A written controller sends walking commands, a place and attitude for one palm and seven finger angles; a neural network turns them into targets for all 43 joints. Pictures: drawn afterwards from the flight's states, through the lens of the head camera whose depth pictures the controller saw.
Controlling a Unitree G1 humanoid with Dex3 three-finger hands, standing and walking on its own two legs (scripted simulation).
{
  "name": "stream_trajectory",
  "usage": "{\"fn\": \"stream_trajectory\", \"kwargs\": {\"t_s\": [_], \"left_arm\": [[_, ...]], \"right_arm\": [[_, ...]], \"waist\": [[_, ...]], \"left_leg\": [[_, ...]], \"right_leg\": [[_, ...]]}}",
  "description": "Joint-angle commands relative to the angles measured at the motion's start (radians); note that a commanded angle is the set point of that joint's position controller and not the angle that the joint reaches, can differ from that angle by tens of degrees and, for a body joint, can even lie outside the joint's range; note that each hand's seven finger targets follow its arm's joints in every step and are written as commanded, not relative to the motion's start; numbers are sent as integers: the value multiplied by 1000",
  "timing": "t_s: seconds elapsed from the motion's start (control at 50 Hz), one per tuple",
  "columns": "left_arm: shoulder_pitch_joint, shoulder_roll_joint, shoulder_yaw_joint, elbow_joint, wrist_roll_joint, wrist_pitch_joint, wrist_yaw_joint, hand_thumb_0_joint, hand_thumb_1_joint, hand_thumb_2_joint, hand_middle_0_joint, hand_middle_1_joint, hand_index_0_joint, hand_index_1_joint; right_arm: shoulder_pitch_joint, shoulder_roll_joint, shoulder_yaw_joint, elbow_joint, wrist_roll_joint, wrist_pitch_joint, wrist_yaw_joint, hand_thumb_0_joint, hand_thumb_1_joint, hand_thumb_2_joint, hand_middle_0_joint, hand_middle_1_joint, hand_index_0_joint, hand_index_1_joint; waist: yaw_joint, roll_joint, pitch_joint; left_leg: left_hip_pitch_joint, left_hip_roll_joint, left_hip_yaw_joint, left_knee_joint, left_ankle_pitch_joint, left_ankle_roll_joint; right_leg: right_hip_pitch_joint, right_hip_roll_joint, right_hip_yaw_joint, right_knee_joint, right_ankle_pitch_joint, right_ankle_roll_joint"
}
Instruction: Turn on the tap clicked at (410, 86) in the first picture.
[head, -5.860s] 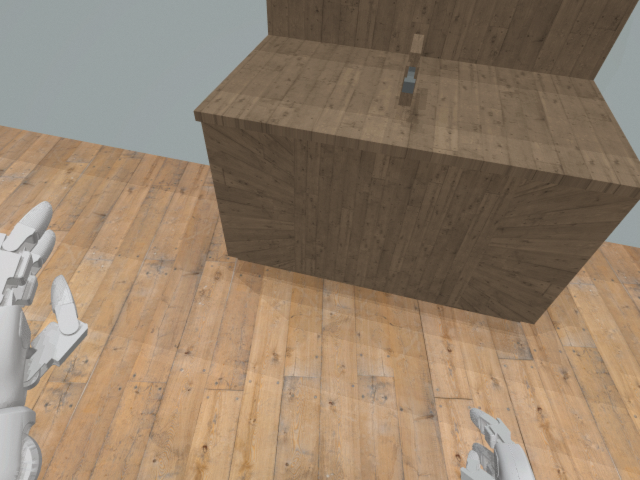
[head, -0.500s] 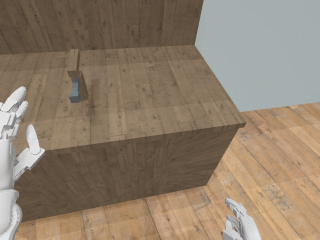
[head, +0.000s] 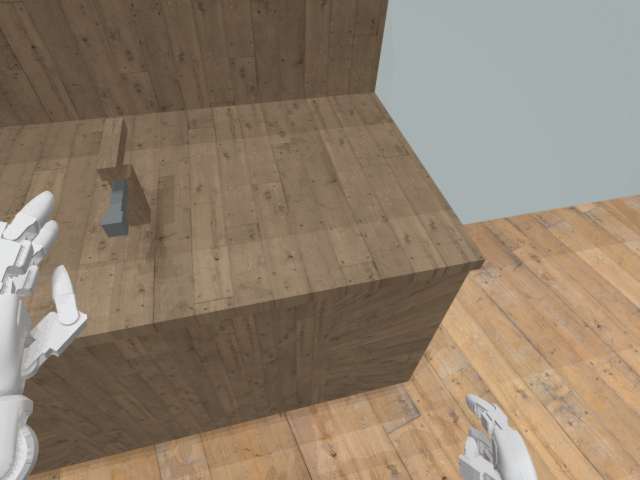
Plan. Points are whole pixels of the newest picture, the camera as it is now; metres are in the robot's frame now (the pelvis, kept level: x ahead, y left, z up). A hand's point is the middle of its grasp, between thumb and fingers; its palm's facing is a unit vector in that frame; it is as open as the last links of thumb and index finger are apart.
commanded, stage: come to a stop and stand still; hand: left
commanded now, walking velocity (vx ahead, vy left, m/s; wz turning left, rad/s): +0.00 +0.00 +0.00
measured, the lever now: (115, 224) +0.44 +0.35 +0.03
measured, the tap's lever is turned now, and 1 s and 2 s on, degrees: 0 0 0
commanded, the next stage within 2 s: look again from close up in 0.26 s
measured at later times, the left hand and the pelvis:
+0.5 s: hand (77, 325) +0.21 +0.25 +0.15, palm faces +0.39 -0.85 -0.34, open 7.5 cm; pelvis +0.00 +0.00 +0.00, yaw +0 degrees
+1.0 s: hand (68, 323) +0.22 +0.26 +0.15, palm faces +0.40 -0.85 -0.35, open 7.5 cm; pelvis +0.00 +0.01 -0.01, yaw +0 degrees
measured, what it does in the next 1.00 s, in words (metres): stands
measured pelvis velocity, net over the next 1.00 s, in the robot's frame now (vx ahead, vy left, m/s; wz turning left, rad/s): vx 0.00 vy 0.01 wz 0.00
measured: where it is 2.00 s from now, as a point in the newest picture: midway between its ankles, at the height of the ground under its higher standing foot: outside the picture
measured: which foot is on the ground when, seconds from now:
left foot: down 0.00-1.00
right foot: down 0.00-1.00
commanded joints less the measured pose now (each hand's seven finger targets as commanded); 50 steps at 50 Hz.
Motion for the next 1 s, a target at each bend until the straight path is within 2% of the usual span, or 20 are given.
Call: {"fn": "stream_trajectory", "kwargs": {"t_s": [0.0,0.02,0.06,0.1,0.12,0.26,0.32,0.36,0.42,0.46,0.52,0.58,0.62,0.72,0.76,0.8,0.82,0.88,0.92,0.98], "left_arm": [[-51,171,116,-212,-17,-56,14,0,900,900,-200,-300,-200,-300],[-38,194,138,-210,-18,-53,16,0,900,900,-200,-300,-200,-300],[-44,165,111,-209,-21,-51,16,0,900,900,-200,-300,-200,-300],[-44,171,117,-205,-21,-49,17,0,900,900,-200,-300,-200,-300],[-46,183,124,-218,-23,-48,18,0,900,900,-200,-300,-200,-300],[-57,162,100,-204,-23,-38,21,0,900,900,-200,-300,-200,-300],[-43,183,117,-206,-26,-34,21,0,900,900,-200,-300,-200,-300],[-66,159,95,-206,-25,-35,21,0,900,900,-200,-300,-200,-300],[-52,179,112,-205,-25,-32,21,0,900,900,-200,-300,-200,-300],[-75,155,85,-212,-23,-33,21,0,900,900,-200,-300,-200,-300],[-76,178,104,-219,-21,-37,22,0,900,900,-200,-300,-200,-300],[-69,159,92,-218,-18,-41,23,0,900,900,-200,-300,-200,-300],[-66,180,108,-232,-18,-44,23,0,900,900,-200,-300,-200,-300],[-38,171,108,-215,-16,-46,25,0,900,900,-200,-300,-200,-300],[-54,152,89,-214,-12,-50,24,0,900,900,-200,-300,-200,-300],[-67,139,77,-202,-6,-51,24,0,900,900,-200,-300,-200,-300],[-68,160,96,-212,-6,-52,26,0,900,900,-200,-300,-200,-300],[-90,145,85,-216,4,-57,29,0,900,900,-200,-300,-200,-300],[-103,169,105,-242,3,-60,33,0,900,900,-200,-300,-200,-300],[-81,156,101,-220,2,-63,36,0,900,900,-200,-300,-200,-300]], "right_arm": [[-88,-119,-43,-167,4,-39,-15,0,-900,-900,200,300,200,300],[-103,-117,-42,-168,3,-38,-19,0,-900,-900,200,300,200,300],[-92,-116,-42,-168,5,-30,-19,0,-900,-900,200,300,200,300],[-91,-116,-44,-169,5,-26,-21,0,-900,-900,200,300,200,300],[-103,-119,-44,-168,5,-26,-23,0,-900,-900,200,300,200,300],[-94,-117,-43,-171,7,-13,-27,0,-900,-900,200,300,200,300],[-106,-117,-44,-173,8,-12,-28,0,-900,-900,200,300,200,300],[-95,-118,-44,-171,8,-9,-28,0,-900,-900,200,300,200,300],[-105,-118,-44,-171,9,-9,-29,0,-900,-900,200,300,200,300],[-97,-117,-43,-173,10,-9,-28,0,-900,-900,200,300,200,300],[-104,-118,-43,-172,10,-12,-29,0,-900,-900,200,300,200,300],[-93,-117,-44,-171,10,-14,-28,0,-900,-900,200,300,200,300],[-101,-120,-44,-172,10,-20,-29,0,-900,-900,200,300,200,300],[-97,-120,-44,-167,11,-25,-28,0,-900,-900,200,300,200,300],[-91,-124,-48,-160,8,-27,-25,0,-900,-900,200,300,200,300],[-92,-129,-53,-156,6,-30,-23,0,-900,-900,200,300,200,300],[-100,-132,-55,-156,3,-34,-25,0,-900,-900,200,300,200,300],[-92,-132,-55,-154,3,-37,-24,0,-900,-900,200,300,200,300],[-96,-135,-56,-152,2,-41,-26,0,-900,-900,200,300,200,300],[-86,-127,-56,-146,2,-41,-23,0,-900,-900,200,300,200,300]], "waist": [[7,36,-179],[10,42,-170],[6,42,-172],[5,23,-171],[5,44,-171],[3,29,-155],[6,27,-155],[2,40,-144],[4,45,-143],[0,47,-133],[1,61,-119],[0,68,-121],[1,72,-120],[4,69,-120],[-2,68,-130],[-8,72,-108],[-8,90,-105],[-11,98,-82],[-15,110,-82],[-11,56,-88]], "left_leg": [[156,50,-32,-12,269,-42],[157,50,-27,-9,263,-39],[153,51,-30,-11,251,-37],[159,48,-27,-12,232,-35],[163,46,-23,-10,240,-35],[149,47,-33,-27,204,-31],[157,46,-29,-28,191,-30],[137,46,-36,-42,161,-32],[145,47,-33,-44,151,-30],[129,49,-44,-61,114,-33],[115,53,-52,-84,60,-35],[97,61,-68,-104,8,-35],[96,65,-71,-110,2,-36],[68,75,-83,-121,-24,-36],[63,87,-88,-114,-94,-30],[30,95,-93,-115,-241,-16],[16,102,-99,-116,-298,-8],[-46,128,-141,-122,-423,17],[-39,132,-141,-97,-402,27],[-57,113,-122,-12,-291,34]], "right_leg": [[-18,-39,-2,-37,263,-4],[-26,-42,2,-42,269,-4],[-18,-45,4,-42,267,-5],[-23,-42,4,-56,261,-2],[-25,-43,7,-56,272,-3],[-14,-42,2,-68,241,0],[-21,-42,2,-78,236,2],[-15,-40,2,-79,206,1],[-21,-39,1,-86,203,2],[-17,-36,-2,-83,164,1],[-22,-28,-9,-85,123,2],[-9,-26,-11,-72,95,1],[-12,-23,-14,-65,89,1],[5,-25,-14,-49,83,1],[1,-31,-12,-26,48,-6],[-30,-31,-5,-12,-38,-14],[-41,-29,-2,5,-70,-19],[-57,-23,-6,72,-130,-31],[-75,-30,-2,99,-119,-36],[-57,-60,32,102,-70,-52]]}}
